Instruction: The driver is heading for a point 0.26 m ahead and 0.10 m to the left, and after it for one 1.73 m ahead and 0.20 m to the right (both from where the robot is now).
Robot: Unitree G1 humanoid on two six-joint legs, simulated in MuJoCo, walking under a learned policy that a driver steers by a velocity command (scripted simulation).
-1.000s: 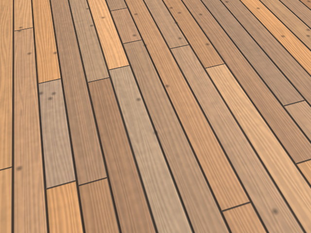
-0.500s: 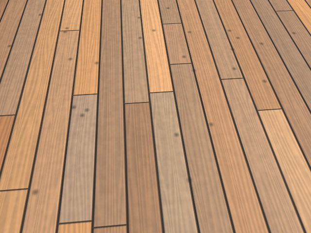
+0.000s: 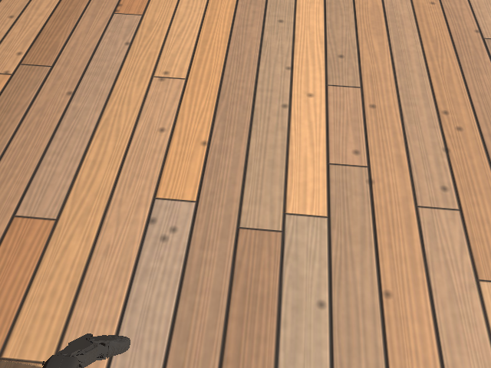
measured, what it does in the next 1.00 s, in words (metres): walks ahead: left foot, then right foot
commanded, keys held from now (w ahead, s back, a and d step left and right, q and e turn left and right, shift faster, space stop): w+q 0.14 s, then q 0.32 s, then e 0.54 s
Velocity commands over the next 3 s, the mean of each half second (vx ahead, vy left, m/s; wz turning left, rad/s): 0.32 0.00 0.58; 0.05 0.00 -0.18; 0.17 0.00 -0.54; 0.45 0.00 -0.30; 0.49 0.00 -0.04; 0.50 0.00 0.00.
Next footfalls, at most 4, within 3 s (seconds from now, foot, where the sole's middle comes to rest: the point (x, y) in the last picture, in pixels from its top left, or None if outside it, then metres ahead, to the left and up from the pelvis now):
0.48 left None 0.32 0.12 -0.76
0.96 right None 0.26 -0.08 -0.76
1.42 left None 0.32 0.12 -0.76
1.88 right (297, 326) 0.55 -0.18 -0.76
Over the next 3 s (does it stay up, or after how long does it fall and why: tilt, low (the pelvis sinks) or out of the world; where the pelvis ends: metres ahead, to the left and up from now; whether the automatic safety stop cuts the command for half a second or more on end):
stays up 1.03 -0.27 0.00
